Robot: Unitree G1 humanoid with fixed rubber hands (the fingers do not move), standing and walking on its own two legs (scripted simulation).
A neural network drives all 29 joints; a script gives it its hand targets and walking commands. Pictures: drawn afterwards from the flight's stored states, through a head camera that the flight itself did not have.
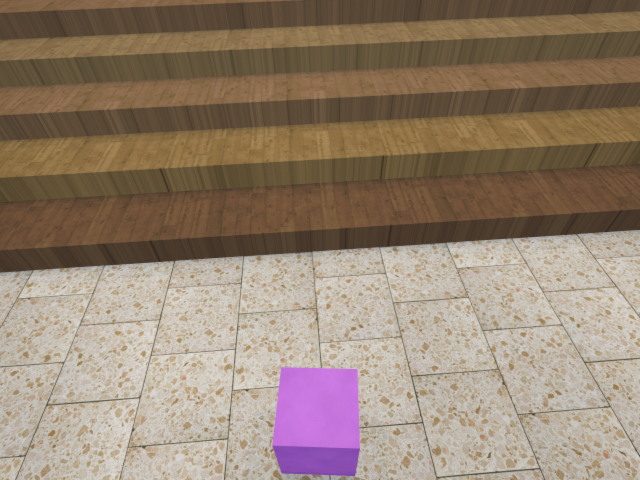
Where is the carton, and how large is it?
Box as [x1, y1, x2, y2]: [272, 367, 359, 475]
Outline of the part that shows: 281,367 272,444 281,472 354,475 359,450 356,369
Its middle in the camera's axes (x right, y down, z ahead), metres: +0.00 +0.50 +1.08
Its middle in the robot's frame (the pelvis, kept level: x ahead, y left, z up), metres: +0.45 +0.05 -0.66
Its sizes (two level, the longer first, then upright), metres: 0.210 0.200 0.250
